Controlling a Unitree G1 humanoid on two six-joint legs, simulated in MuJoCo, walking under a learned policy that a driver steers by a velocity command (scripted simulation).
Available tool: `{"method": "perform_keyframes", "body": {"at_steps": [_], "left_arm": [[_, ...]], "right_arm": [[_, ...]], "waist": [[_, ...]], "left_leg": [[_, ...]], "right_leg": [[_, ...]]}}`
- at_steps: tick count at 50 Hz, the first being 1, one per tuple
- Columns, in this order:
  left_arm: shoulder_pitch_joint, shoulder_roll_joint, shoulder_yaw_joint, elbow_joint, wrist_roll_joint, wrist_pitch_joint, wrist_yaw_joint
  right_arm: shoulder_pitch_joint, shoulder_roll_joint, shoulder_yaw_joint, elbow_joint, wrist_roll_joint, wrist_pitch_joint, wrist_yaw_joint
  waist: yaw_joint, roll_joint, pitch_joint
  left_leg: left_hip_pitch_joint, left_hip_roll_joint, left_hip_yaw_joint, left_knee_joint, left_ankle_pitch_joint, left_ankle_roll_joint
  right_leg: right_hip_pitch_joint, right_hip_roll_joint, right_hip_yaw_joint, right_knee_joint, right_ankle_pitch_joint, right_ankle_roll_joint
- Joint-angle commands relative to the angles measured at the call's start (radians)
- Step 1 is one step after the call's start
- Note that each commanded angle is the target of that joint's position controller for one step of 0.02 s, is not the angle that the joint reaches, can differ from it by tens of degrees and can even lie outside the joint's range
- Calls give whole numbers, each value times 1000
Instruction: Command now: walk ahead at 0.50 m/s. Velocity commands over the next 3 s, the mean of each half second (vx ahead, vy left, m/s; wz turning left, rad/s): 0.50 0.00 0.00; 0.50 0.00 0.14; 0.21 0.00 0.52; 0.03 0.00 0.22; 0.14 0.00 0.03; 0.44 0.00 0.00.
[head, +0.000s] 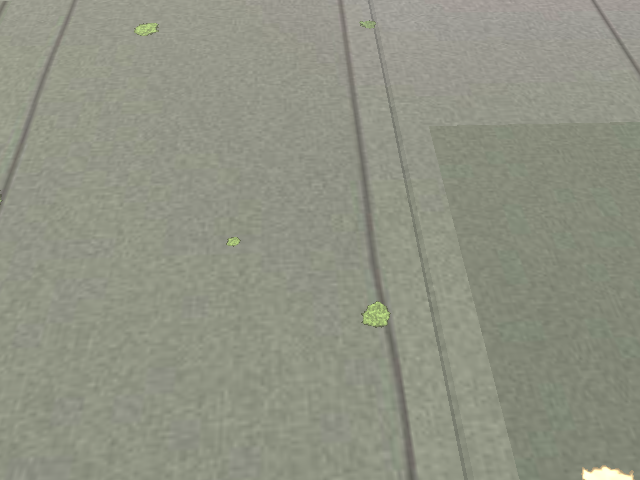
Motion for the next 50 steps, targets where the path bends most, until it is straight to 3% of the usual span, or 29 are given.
{"method": "perform_keyframes", "body": {"at_steps": [1,2,3,7,12,18,21,22,23,24,25,26,27,28,30,33,35,38,41,45,47,50], "left_arm": [[-14,81,20,-67,12,-9,-7],[11,63,17,-60,24,5,-13],[16,52,16,-57,27,16,-19],[-108,53,15,-100,30,38,-30],[-301,47,5,-165,18,36,-33],[-434,52,-3,-219,15,24,-30],[-375,72,7,-214,14,11,-24],[-283,87,17,-186,16,5,-17],[-115,105,30,-129,23,-5,-8],[67,173,51,-85,48,-13,3],[144,285,80,-76,59,-10,4],[60,241,73,-85,16,7,-4],[-59,188,57,-105,6,7,-6],[-109,124,40,-109,9,-1,-10],[-123,64,20,-83,5,-15,-3],[-52,88,21,-49,0,-35,1],[-20,109,24,-39,-1,-38,1],[30,108,20,-29,3,-36,2],[67,103,16,-20,7,-39,5],[117,95,10,0,12,-39,18],[127,102,11,8,16,-36,26],[92,142,20,2,19,-28,38]], "right_arm": [[122,-83,-18,14,13,-10,-3],[123,-57,-9,28,16,-16,-7],[151,-55,-6,42,15,-24,-9],[235,-99,-12,75,21,-38,-12],[314,-89,-3,96,20,-35,-12],[392,-98,-2,132,8,-30,-24],[354,-119,-8,135,2,-25,-33],[338,-129,-11,135,1,-22,-33],[319,-128,-11,131,5,-18,-31],[314,-102,0,105,15,-18,-27],[434,6,20,82,57,-19,-13],[368,-98,-7,90,30,-17,-18],[281,-103,-13,60,25,-19,-16],[237,-87,-9,52,24,-24,-13],[250,-54,-6,60,-2,-2,-4],[239,-31,-5,58,-11,27,11],[154,-40,-4,28,-12,37,15],[38,-47,-2,-8,0,40,18],[-48,-33,8,-36,10,36,21],[-143,-27,17,-75,5,30,24],[-164,-29,18,-91,2,25,26],[-79,-53,3,-79,-3,21,19]], "waist": [[-29,49,-43],[-3,72,-40],[2,77,-44],[-4,62,0],[-49,65,35],[-83,83,52],[-37,93,24],[3,97,-24],[74,67,-109],[133,2,-228],[85,-241,-361],[74,-109,-332],[31,-62,-169],[11,-12,-98],[-47,-38,-44],[-66,-41,-41],[-56,-36,-11],[-28,-34,18],[-4,-38,36],[22,-42,58],[21,-44,61],[-32,-78,-4]], "left_leg": [[282,288,-393,-359,-8,115],[231,256,-327,-377,41,95],[216,245,-298,-385,94,95],[232,226,-228,-437,152,109],[303,195,-165,-446,257,95],[462,234,-139,-388,421,98],[506,253,-118,-275,674,76],[504,245,-106,-166,798,64],[454,208,-73,22,802,44],[256,164,-45,293,532,24],[-124,-31,-4,698,-175,-26],[-222,-25,-161,796,-312,-9],[-267,33,-170,784,-226,-2],[-241,68,-168,726,-158,-1],[-144,110,-164,620,-110,-17],[-138,117,-134,565,-76,-45],[-210,136,-117,506,-13,-64],[-294,143,-108,389,81,-80],[-290,112,-102,255,159,-70],[-283,84,-52,127,183,-35],[-267,68,-25,79,134,-8],[-126,-14,39,48,-2,53]], "right_leg": [[-346,-95,61,111,123,-13],[-295,-109,56,74,138,0],[-274,-108,46,60,146,10],[-389,-136,10,-41,241,49],[-452,-129,-31,-288,380,75],[-432,-84,-63,-475,375,35],[-310,-38,-80,-536,267,-14],[-196,-4,-92,-560,238,-34],[3,20,-105,-625,282,-60],[275,-135,62,-631,230,-109],[566,-443,574,-728,144,-258],[495,-418,676,-817,98,-247],[348,-383,493,-825,106,-213],[227,-339,388,-861,198,-183],[82,-251,231,-904,314,-116],[58,-226,159,-934,415,-121],[67,-221,135,-968,401,-126],[118,-212,83,-992,426,-113],[154,-203,7,-996,481,-85],[255,-229,-71,-972,602,-72],[315,-248,-100,-925,705,-67],[373,-264,-153,-723,1143,-49]]}}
